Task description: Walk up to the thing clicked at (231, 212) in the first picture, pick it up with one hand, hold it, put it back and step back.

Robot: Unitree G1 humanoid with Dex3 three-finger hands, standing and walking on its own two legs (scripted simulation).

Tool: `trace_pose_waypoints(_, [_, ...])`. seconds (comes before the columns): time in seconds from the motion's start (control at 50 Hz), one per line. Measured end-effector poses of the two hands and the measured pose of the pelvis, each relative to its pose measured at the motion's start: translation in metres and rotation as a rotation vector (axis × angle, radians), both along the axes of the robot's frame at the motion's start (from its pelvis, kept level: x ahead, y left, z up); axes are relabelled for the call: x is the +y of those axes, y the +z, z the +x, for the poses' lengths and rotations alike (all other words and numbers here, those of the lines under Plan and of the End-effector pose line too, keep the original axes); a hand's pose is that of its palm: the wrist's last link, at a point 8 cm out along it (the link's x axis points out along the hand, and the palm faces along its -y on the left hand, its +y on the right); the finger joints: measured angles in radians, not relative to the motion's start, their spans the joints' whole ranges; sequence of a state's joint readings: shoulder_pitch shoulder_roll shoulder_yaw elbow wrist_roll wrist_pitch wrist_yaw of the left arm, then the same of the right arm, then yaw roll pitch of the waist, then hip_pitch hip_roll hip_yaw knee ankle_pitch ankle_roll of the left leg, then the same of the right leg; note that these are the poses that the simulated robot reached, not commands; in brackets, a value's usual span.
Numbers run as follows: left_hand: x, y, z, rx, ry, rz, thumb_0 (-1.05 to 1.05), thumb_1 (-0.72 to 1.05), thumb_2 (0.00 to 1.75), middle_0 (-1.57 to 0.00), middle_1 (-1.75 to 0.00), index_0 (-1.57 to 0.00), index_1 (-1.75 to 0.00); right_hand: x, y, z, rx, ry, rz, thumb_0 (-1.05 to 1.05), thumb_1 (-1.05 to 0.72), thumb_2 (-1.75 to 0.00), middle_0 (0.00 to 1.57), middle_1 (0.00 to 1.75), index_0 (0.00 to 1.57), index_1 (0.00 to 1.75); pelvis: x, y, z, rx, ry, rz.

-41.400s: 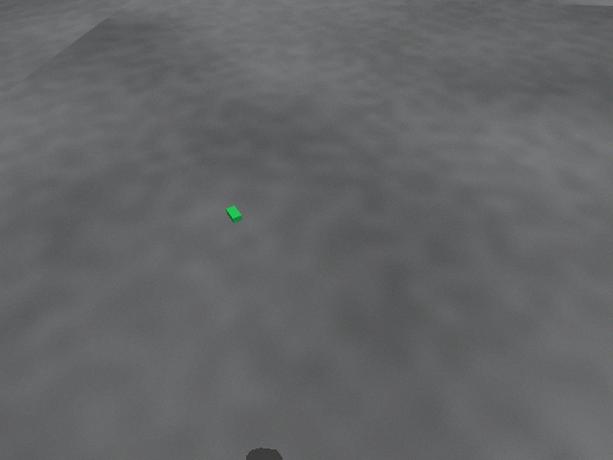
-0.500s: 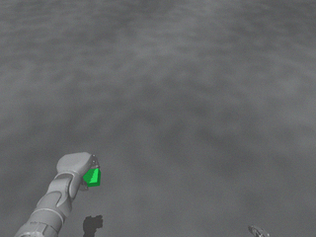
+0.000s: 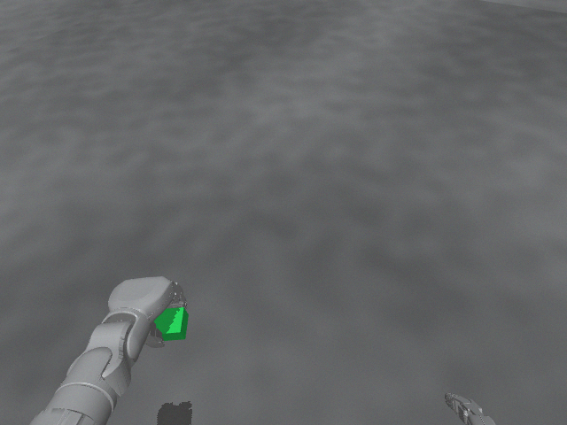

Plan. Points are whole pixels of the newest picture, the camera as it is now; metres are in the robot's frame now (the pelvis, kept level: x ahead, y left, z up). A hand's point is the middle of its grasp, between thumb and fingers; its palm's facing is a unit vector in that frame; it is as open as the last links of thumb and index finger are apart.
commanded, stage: hold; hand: left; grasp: from above
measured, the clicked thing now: (161, 324) +0.32 +0.23 -0.08
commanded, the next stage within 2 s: crouch in 1.28 s
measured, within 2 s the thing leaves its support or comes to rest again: neither
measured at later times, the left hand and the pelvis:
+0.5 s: hand (150, 336) +0.27 +0.22 -0.03, palm faces -0.44 -0.04 -0.90, open 7.2 cm; pelvis -0.02 +0.00 +0.01, yaw +0 degrees
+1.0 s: hand (148, 333) +0.27 +0.22 -0.02, palm faces -0.45 -0.04 -0.89, open 7.2 cm; pelvis -0.01 +0.00 +0.01, yaw +0 degrees
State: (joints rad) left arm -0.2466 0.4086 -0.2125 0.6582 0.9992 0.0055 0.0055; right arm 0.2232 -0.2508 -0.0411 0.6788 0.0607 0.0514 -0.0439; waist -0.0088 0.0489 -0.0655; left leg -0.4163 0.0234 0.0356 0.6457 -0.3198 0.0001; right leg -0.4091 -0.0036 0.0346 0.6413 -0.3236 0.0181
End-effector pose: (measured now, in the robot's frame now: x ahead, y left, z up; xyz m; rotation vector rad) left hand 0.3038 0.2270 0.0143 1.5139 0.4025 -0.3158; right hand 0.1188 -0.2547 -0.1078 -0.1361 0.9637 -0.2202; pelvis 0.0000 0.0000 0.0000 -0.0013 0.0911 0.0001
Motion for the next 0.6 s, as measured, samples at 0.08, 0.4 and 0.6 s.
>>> trace_pose_waypoints(0.08, [-0.002,0.005,-0.005,0.001,-0.003,-0.002,0.0,0.47,0.02,-0.94,-0.2,-0.98,-0.15,0.0,0.003,0.001,-0.014,0.003,0.004,0.01,-0.9,-0.9,0.2,0.3,0.2,0.3,-0.001,0.002,-0.003,-0.014,-0.002,0.002])
trace_pose_waypoints(0.4, [-0.009,0.013,-0.025,0.003,-0.019,-0.012,0.01,0.47,0.02,-0.93,-0.21,-0.97,-0.16,0.001,0.011,0.001,-0.052,0.018,0.007,0.01,-0.9,-0.9,0.2,0.3,0.2,0.3,-0.004,0.007,-0.016,-0.054,-0.005,0.007])
trace_pose_waypoints(0.6, [-0.01,0.023,-0.027,-0.01,-0.019,-0.009,0.01,0.47,0.02,-0.93,-0.22,-0.97,-0.17,0.001,0.014,0.0,-0.064,0.015,0.013,0.01,-0.9,-0.9,0.2,0.3,0.2,0.3,-0.005,0.01,-0.019,-0.073,-0.008,0.008])
